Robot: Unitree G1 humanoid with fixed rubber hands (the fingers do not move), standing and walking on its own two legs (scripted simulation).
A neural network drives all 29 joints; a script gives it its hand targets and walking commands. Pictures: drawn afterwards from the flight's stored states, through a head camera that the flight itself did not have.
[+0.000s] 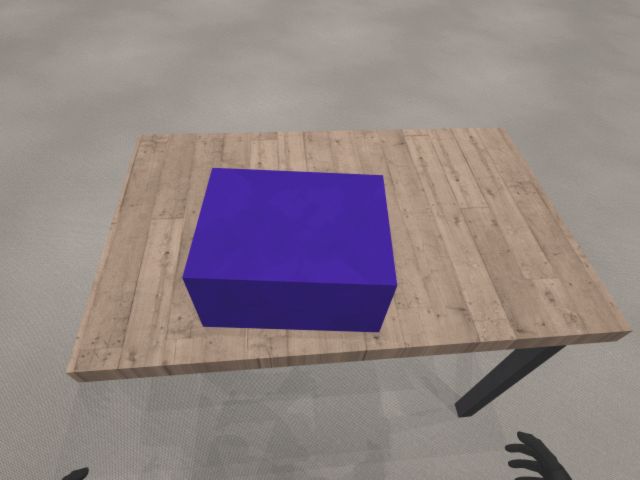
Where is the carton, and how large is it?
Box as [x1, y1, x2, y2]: [182, 168, 396, 331]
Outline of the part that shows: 212,168 182,277 203,326 379,331 396,287 382,175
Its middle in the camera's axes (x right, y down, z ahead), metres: -0.04 +0.01 +0.63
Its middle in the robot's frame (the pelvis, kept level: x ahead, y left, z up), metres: +0.46 +0.03 -0.04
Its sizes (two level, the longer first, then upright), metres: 0.283 0.215 0.144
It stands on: a table, 0.66 m high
